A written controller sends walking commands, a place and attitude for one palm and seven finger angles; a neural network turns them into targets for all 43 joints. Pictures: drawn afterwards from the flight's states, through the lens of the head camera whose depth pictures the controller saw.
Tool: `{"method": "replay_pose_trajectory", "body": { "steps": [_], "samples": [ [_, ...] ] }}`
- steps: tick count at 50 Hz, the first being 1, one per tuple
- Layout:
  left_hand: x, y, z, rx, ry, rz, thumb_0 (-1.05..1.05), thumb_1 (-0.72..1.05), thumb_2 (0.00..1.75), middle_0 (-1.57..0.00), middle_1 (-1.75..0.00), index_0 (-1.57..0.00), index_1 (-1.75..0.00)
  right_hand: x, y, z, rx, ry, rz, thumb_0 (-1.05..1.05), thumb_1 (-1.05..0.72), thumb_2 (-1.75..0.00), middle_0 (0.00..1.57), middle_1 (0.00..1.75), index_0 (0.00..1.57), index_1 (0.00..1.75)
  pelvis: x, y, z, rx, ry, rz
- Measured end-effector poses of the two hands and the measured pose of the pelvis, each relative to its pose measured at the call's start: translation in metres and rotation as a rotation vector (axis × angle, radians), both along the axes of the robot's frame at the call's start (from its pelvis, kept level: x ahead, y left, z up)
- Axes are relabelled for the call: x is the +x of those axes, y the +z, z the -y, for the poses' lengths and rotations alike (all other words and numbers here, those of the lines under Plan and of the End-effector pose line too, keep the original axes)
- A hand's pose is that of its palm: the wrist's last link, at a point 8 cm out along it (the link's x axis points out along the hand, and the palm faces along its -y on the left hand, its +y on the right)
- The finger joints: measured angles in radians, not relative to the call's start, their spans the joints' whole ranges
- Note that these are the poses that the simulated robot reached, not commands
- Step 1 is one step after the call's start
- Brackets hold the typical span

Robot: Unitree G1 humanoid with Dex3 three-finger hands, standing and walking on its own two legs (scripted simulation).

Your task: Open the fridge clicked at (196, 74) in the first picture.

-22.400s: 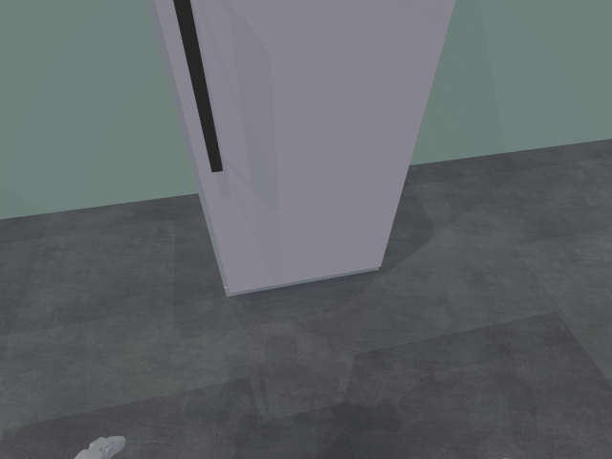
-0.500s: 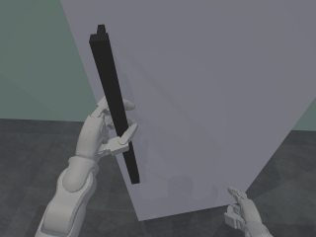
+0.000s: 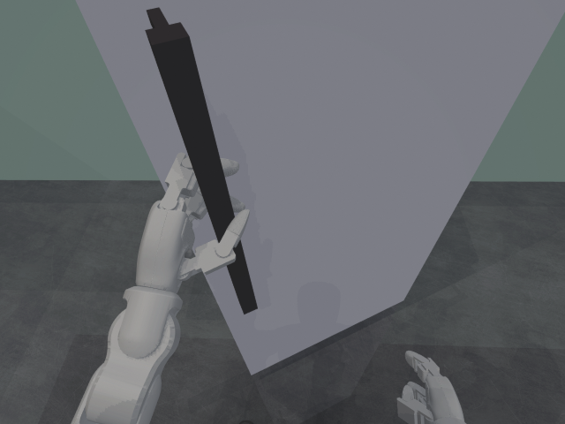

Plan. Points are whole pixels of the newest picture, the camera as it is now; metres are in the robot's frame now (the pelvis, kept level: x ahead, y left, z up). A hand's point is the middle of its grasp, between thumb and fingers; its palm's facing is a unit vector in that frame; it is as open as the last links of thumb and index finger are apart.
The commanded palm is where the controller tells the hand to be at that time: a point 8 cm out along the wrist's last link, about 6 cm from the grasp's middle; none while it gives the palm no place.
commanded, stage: walk backward, drawing the door open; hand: left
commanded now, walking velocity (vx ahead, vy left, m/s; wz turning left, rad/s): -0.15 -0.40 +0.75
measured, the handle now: (219, 214) +0.33 +0.07 +0.15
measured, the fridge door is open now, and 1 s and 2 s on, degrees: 27 41 63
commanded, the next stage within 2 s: none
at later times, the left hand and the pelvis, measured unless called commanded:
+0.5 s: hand (257, 288) +0.23 +0.02 +0.17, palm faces +0.01 -0.97 -0.25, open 7.8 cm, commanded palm +0.20 +0.07 +0.18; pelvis -0.05 -0.11 +0.00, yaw +19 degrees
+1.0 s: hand (321, 312) +0.20 -0.04 +0.17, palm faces +0.60 -0.78 -0.17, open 7.1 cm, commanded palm +0.14 -0.01 +0.17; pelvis +0.04 -0.30 -0.02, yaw +43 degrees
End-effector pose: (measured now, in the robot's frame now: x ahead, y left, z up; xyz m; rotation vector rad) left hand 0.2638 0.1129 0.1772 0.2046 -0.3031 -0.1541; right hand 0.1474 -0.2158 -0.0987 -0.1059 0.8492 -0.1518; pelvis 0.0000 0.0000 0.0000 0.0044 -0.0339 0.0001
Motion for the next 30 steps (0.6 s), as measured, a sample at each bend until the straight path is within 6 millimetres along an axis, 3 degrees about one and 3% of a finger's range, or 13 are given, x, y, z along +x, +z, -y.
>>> {"method": "replay_pose_trajectory", "body": {
  "steps": [12, 18, 21, 25, 30],
  "samples": [
    [-0.039, -0.003, 0.021, 0.022, 0.013, 0.036, -0.09, 0.64, 0.72, -0.36, -1.33, -0.09, -1.14, -0.038, -0.023, 0.027, -0.019, -0.019, 0.020, 0.01, -0.91, -0.90, 0.20, 0.29, 0.20, 0.30, -0.039, -0.019, 0.028, 0.017, 0.063, 0.038],
    [-0.047, -0.008, 0.027, 0.025, 0.022, 0.088, -0.11, 0.64, 0.74, -0.37, -1.32, -0.07, -1.06, -0.042, -0.031, 0.033, -0.053, 0.111, 0.018, 0.01, -0.91, -0.90, 0.20, 0.29, 0.20, 0.30, -0.048, -0.033, 0.048, -0.004, 0.177, 0.000],
    [-0.050, -0.007, 0.029, 0.033, 0.052, 0.085, -0.12, 0.63, 0.76, -0.39, -1.31, -0.07, -1.07, -0.041, -0.030, 0.035, -0.032, 0.221, -0.045, 0.01, -0.91, -0.90, 0.20, 0.29, 0.20, 0.30, -0.055, -0.020, 0.072, -0.006, 0.240, 0.003],
    [-0.056, -0.005, 0.036, 0.024, 0.124, 0.047, -0.10, 0.61, 0.81, -0.38, -1.29, -0.09, -1.11, -0.018, -0.018, 0.049, -0.021, 0.361, -0.086, 0.01, -0.91, -0.90, 0.20, 0.30, 0.20, 0.30, -0.052, -0.001, 0.108, -0.075, 0.328, -0.048],
    [-0.065, -0.009, 0.048, 0.024, 0.265, 0.103, -0.14, 0.56, 0.87, -0.40, -1.31, -0.10, -1.09, 0.047, -0.016, 0.079, -0.035, 0.453, -0.008, 0.01, -0.91, -0.90, 0.20, 0.30, 0.20, 0.30, -0.031, -0.014, 0.158, -0.057, 0.393, -0.064]
  ]
}}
